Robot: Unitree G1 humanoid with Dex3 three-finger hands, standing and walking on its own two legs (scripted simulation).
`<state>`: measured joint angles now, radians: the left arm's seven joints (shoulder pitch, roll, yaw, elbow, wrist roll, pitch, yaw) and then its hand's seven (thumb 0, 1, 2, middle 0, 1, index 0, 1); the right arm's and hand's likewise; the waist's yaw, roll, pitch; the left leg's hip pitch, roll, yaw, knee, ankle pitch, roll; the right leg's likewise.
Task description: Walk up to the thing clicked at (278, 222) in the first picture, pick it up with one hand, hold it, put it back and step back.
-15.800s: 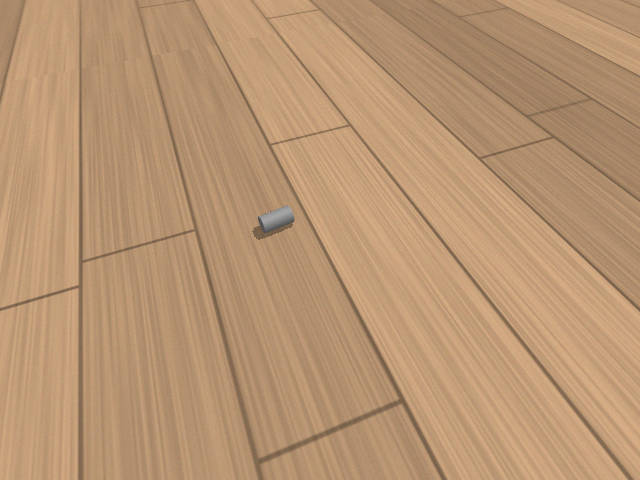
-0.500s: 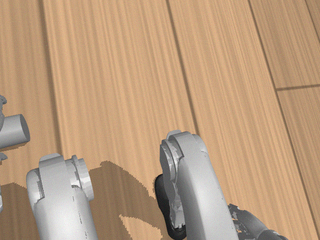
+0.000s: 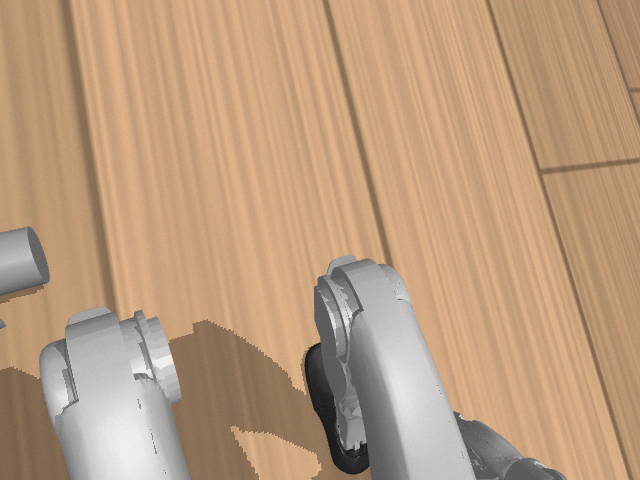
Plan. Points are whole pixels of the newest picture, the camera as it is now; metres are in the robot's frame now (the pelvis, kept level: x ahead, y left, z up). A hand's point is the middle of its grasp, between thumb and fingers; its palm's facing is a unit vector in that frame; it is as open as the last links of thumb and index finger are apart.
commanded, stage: close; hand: left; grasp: from above
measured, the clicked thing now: out of the picture +0.38 +0.33 -0.25
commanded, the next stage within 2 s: settle in 1.86 s
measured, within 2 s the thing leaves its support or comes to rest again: neither
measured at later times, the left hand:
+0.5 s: hand out of the picture +0.38 +0.34 -0.24, palm faces -0.45 -0.20 -0.87, open 12.9 cm
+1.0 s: hand out of the picture +0.38 +0.33 -0.23, palm faces -0.41 -0.18 -0.89, open 11.1 cm
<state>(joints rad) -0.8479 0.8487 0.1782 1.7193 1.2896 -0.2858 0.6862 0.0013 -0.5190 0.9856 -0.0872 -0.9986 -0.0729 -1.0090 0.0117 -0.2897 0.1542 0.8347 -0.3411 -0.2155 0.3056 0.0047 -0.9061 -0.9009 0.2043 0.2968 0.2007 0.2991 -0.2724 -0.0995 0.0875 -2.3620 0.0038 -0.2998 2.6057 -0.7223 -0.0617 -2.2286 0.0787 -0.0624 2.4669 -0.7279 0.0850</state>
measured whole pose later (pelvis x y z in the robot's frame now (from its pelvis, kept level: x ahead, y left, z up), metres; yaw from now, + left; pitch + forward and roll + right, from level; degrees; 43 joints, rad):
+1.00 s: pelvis +0.00 +0.00 +0.00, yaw -1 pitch +26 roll -13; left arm -0.87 0.86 0.19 1.73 1.29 -0.23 0.72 0.00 -0.03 0.61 -0.42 -0.74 -0.44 -0.72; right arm 0.01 -0.32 0.15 0.82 -0.32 -0.27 0.33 0.00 -0.90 -0.90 0.20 0.30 0.20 0.30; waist -0.28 -0.11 0.09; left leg -2.36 0.01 -0.31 2.61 -0.73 -0.05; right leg -2.23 0.08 -0.07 2.46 -0.72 0.08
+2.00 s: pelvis +0.00 +0.00 +0.00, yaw -1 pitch +25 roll -13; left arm -0.90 0.89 0.17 1.76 1.28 -0.27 0.69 0.00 0.02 0.37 -0.69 -0.50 -0.74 -0.46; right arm 0.02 -0.33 0.18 0.81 -0.32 -0.29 0.33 0.01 -0.90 -0.90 0.20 0.30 0.20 0.30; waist -0.29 -0.11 0.10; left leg -2.36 0.01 -0.31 2.61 -0.73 -0.05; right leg -2.22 0.07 -0.07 2.46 -0.71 0.08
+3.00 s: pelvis -0.02 -0.01 +0.05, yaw +5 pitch +32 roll -8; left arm -0.83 0.69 0.09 1.36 1.24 -0.22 0.37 -0.01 -0.02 0.44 -0.71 -0.49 -0.75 -0.47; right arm 0.14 -0.29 0.01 0.78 -0.15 -0.08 0.19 0.01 -0.92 -0.90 0.20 0.30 0.20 0.30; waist -0.17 0.01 -0.09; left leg -2.30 0.01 -0.19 2.38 -0.64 -0.04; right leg -2.19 0.01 -0.01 2.30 -0.68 0.07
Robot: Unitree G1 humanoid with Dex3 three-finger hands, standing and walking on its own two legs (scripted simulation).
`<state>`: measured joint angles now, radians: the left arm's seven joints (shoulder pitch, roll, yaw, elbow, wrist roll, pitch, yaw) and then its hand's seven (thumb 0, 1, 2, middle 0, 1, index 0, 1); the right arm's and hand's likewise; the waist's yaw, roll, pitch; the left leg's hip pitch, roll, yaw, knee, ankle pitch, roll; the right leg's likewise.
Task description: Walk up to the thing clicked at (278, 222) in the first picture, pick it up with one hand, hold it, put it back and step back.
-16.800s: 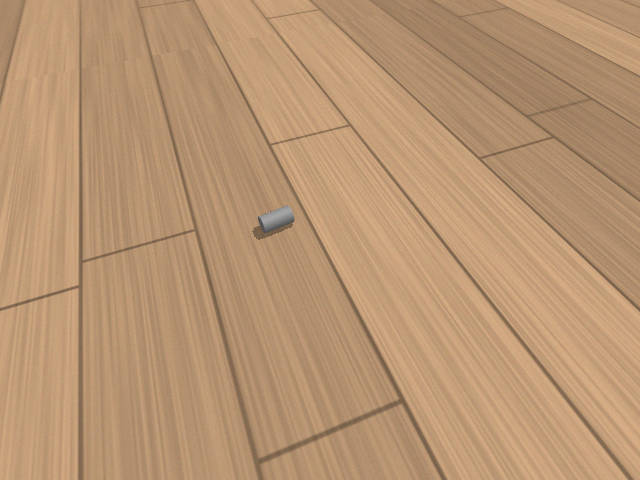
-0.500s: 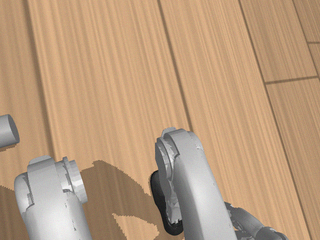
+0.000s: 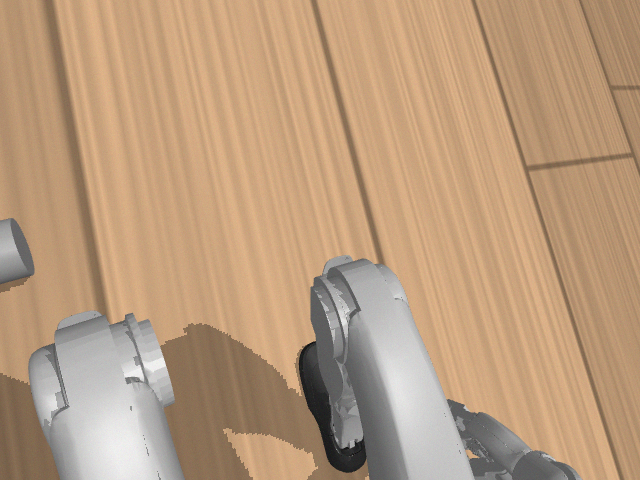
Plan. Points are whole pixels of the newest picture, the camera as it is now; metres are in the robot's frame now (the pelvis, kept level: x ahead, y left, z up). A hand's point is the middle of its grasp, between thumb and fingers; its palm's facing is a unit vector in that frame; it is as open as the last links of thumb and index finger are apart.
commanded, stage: close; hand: left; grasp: from above
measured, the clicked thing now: out of the picture +0.39 +0.34 -0.25
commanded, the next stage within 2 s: settle in 0.86 s
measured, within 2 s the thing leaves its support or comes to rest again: leaves its support in 1.26 s
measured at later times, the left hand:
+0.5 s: hand out of the picture +0.36 +0.34 -0.23, palm faces -0.43 -0.18 -0.88, open 10.1 cm
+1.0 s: hand out of the picture +0.37 +0.34 -0.23, palm faces -0.44 -0.19 -0.88, open 10.1 cm
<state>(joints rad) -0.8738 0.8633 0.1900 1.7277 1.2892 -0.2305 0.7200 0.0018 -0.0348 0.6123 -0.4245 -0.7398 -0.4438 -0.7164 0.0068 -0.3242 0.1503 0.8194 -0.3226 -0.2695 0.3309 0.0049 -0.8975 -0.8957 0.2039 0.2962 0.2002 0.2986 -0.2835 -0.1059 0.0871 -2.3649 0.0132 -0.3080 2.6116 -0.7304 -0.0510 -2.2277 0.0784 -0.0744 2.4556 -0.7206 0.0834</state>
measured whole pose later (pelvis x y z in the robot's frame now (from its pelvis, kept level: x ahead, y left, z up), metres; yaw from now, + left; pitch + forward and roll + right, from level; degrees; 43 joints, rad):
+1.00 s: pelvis +0.00 +0.00 +0.00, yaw +0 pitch +25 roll -13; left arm -0.90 0.89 0.17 1.76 1.28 -0.27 0.69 0.00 0.02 0.37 -0.69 -0.50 -0.74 -0.46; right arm 0.02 -0.33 0.18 0.81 -0.32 -0.29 0.33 0.01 -0.90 -0.90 0.20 0.30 0.20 0.30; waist -0.29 -0.11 0.10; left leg -2.36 0.01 -0.31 2.61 -0.73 -0.05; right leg -2.22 0.07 -0.07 2.46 -0.71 0.08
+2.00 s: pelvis -0.01 -0.01 +0.05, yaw +6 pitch +32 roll -8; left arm -0.83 0.69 0.09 1.36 1.24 -0.22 0.37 -0.01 -0.02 0.44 -0.71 -0.49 -0.75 -0.47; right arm 0.14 -0.29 0.01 0.78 -0.15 -0.08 0.19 0.01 -0.92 -0.90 0.20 0.30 0.20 0.30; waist -0.17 0.01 -0.09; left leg -2.30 0.01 -0.19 2.38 -0.64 -0.04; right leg -2.19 0.01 -0.01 2.30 -0.68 0.07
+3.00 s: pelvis +0.00 +0.00 +0.30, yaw +12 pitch +23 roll -4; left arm -0.29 0.50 -0.11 0.58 0.98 0.00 0.06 -0.01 -0.01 0.43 -0.71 -0.47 -0.75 -0.45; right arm 0.14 -0.24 -0.03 0.68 0.02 0.04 -0.02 0.01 -0.91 -0.90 0.21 0.30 0.20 0.30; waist -0.06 0.04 -0.17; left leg -1.40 0.06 -0.06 1.56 -0.56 -0.02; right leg -1.34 -0.03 0.00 1.51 -0.57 0.06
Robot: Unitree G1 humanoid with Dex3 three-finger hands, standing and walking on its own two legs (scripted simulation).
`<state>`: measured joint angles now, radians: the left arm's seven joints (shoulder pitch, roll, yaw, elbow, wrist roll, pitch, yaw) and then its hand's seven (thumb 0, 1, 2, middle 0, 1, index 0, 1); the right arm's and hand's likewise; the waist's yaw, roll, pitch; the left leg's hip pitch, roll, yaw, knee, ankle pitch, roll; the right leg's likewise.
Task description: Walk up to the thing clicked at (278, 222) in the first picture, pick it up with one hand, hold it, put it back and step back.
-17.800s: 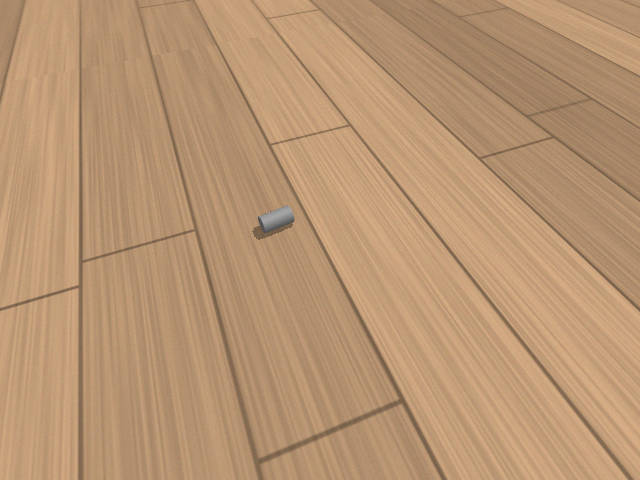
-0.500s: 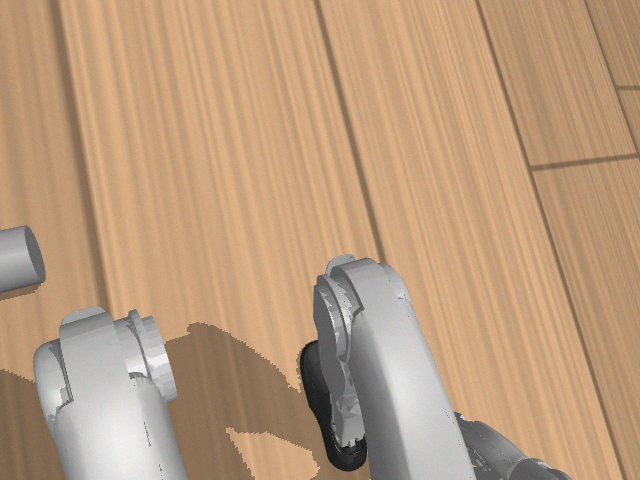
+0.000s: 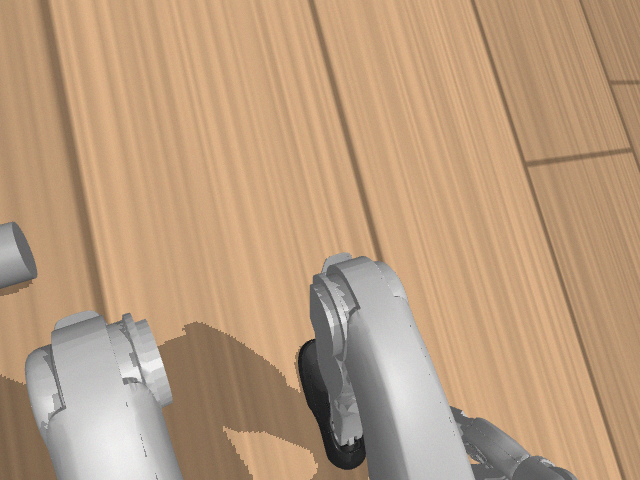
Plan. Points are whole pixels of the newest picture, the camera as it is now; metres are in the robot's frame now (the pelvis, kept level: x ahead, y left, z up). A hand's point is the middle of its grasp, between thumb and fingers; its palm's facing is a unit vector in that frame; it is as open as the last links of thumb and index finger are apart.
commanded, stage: settle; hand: left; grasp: from above
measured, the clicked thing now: out of the picture +0.39 +0.34 -0.25
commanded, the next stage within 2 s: lift in 0.86 s
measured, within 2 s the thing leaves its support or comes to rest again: leaves its support in 0.26 s
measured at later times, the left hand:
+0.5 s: hand out of the picture +0.38 +0.35 -0.17, palm faces -0.36 -0.16 -0.92, open 10.1 cm
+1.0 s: hand out of the picture +0.37 +0.35 -0.10, palm faces -0.43 -0.12 -0.90, open 10.1 cm
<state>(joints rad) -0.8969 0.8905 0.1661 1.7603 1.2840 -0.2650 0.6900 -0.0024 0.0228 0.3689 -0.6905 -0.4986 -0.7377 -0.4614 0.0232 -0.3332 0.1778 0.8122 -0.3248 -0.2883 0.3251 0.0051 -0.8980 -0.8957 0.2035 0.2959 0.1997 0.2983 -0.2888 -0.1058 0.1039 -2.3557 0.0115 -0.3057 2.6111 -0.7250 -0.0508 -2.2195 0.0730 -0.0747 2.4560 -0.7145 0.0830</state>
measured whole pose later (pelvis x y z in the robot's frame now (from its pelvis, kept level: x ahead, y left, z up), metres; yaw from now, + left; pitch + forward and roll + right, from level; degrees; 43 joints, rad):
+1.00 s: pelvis -0.01 -0.01 +0.05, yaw +6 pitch +32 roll -8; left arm -0.83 0.69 0.09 1.36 1.24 -0.22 0.37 -0.01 -0.02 0.44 -0.71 -0.49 -0.75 -0.47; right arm 0.14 -0.29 0.01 0.78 -0.15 -0.08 0.19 0.01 -0.92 -0.90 0.20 0.30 0.20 0.30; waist -0.17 0.01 -0.09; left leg -2.30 0.01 -0.19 2.38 -0.64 -0.04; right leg -2.19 0.01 -0.01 2.30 -0.68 0.07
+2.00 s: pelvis +0.00 +0.00 +0.30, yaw +11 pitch +23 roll -4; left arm -0.29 0.50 -0.11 0.58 0.98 0.00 0.06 -0.01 -0.01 0.43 -0.71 -0.47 -0.75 -0.45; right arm 0.14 -0.24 -0.03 0.68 0.02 0.04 -0.02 0.01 -0.91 -0.90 0.21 0.30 0.20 0.30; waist -0.06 0.04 -0.17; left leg -1.40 0.06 -0.06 1.56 -0.56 -0.02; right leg -1.34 -0.03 0.00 1.51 -0.57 0.06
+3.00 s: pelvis +0.07 +0.00 +0.47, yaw +11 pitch +6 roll +0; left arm -0.30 0.38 -0.21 0.81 1.00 0.01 0.08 -0.01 -0.05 0.51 -0.73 -0.46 -0.77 -0.45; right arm 0.22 -0.24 -0.05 0.73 0.04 0.03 -0.03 0.01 -0.90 -0.90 0.21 0.30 0.20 0.30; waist -0.03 0.03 -0.06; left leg -0.47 0.05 0.03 0.69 -0.32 -0.02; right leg -0.46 -0.05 0.03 0.68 -0.33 0.05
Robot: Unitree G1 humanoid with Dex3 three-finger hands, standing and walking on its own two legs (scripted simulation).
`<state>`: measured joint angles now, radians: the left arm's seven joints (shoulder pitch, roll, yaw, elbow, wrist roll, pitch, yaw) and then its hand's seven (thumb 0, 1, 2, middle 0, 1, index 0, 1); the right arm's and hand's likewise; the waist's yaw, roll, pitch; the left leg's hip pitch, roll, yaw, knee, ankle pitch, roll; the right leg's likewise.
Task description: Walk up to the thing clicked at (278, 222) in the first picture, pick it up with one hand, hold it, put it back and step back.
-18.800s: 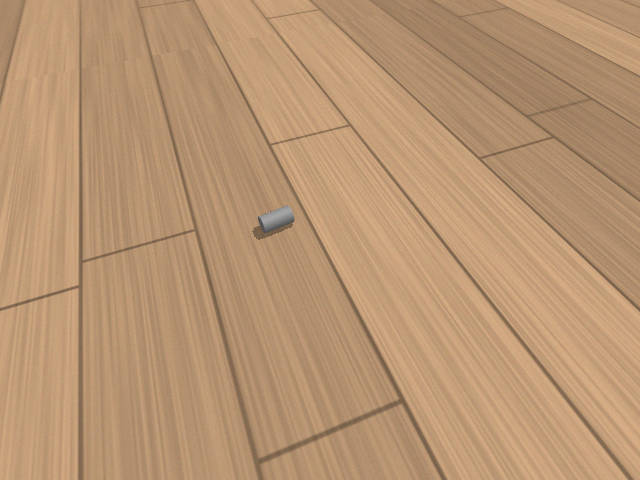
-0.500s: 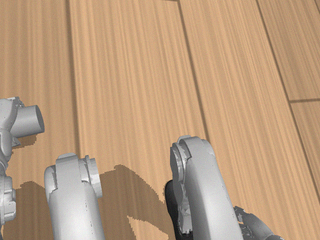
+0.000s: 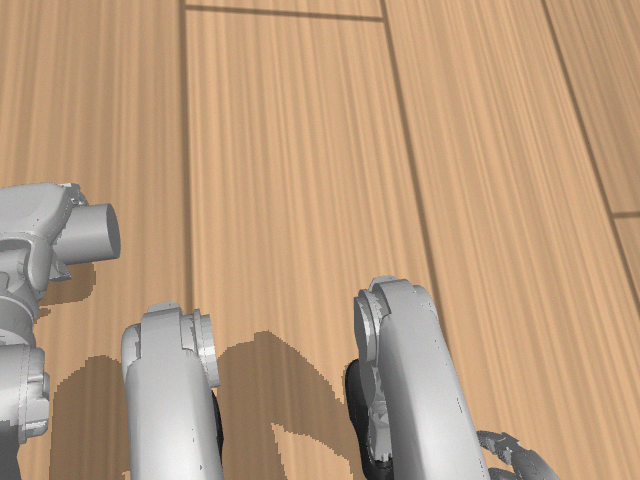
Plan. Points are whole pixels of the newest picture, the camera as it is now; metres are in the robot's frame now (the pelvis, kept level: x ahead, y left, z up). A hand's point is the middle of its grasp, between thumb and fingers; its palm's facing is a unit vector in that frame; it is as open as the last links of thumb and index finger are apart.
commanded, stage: lift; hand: left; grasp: from above
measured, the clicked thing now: (58, 237) +0.43 +0.31 -0.17
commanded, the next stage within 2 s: hold in 1.66 s
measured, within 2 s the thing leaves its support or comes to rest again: neither
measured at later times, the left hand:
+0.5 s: hand out of the picture +0.38 +0.32 -0.04, palm faces -0.44 -0.09 -0.89, open 10.1 cm
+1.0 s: hand out of the picture +0.33 +0.29 +0.18, palm faces -0.41 -0.13 -0.90, open 10.1 cm
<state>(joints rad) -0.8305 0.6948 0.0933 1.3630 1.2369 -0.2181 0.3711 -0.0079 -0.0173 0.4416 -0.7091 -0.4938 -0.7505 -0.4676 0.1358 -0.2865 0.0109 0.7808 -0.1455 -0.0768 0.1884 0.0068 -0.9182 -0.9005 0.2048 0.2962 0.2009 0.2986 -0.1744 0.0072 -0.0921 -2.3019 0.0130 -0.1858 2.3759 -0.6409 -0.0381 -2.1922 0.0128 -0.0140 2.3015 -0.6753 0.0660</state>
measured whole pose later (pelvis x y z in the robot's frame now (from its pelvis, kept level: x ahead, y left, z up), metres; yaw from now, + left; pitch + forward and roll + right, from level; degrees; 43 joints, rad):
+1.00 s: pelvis +0.01 +0.00 +0.25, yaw +6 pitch +23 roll -4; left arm -0.29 0.50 -0.11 0.58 0.98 0.00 0.06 -0.01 -0.01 0.43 -0.71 -0.47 -0.75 -0.45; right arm 0.14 -0.24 -0.03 0.68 0.02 0.04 -0.02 0.01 -0.91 -0.90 0.21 0.30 0.20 0.30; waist -0.06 0.04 -0.17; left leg -1.40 0.06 -0.06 1.56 -0.56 -0.02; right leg -1.34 -0.03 0.00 1.51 -0.57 0.06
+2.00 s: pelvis +0.08 +0.00 +0.42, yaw +6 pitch +6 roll +0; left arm -0.30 0.38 -0.21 0.81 1.00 0.01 0.08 -0.01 -0.05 0.51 -0.73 -0.46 -0.77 -0.45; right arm 0.22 -0.24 -0.05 0.73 0.04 0.03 -0.03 0.01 -0.90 -0.90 0.21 0.30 0.20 0.30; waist -0.03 0.03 -0.06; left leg -0.47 0.05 0.03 0.69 -0.32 -0.02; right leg -0.46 -0.05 0.03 0.68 -0.33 0.05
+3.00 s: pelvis +0.07 -0.01 +0.43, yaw +5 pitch +0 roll +1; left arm -0.23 0.40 -0.22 0.62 0.99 0.01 -0.05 -0.01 -0.04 0.48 -0.73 -0.46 -0.76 -0.45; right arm 0.18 -0.25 -0.04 0.69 0.06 0.07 -0.05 0.01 -0.90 -0.90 0.20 0.30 0.20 0.30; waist 0.01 0.05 -0.02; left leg -0.30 0.05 0.04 0.51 -0.22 -0.03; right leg -0.30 -0.04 0.04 0.54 -0.24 0.04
